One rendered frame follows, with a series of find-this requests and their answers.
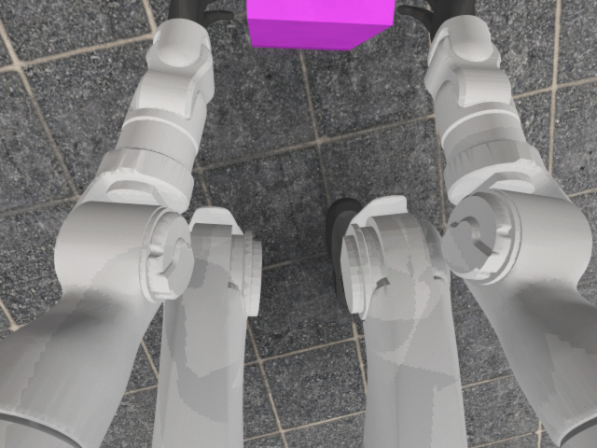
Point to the left robot thigh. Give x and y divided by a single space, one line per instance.
200 388

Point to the left robot forearm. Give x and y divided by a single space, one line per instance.
161 134

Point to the carton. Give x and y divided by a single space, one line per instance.
317 24

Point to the robot left upper arm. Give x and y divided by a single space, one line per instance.
63 375

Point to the right robot forearm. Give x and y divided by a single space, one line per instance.
478 123

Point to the robot right upper arm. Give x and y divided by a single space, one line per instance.
521 255

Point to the left robot hand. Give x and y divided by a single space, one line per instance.
194 10

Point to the robot right foot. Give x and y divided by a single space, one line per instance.
338 218

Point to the right robot hand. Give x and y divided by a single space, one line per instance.
443 10

